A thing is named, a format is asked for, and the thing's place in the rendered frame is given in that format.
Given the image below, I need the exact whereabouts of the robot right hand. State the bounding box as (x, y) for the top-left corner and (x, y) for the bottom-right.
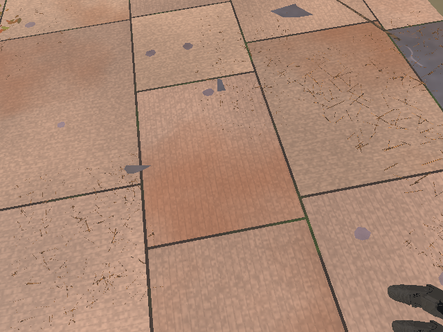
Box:
(388, 284), (443, 332)

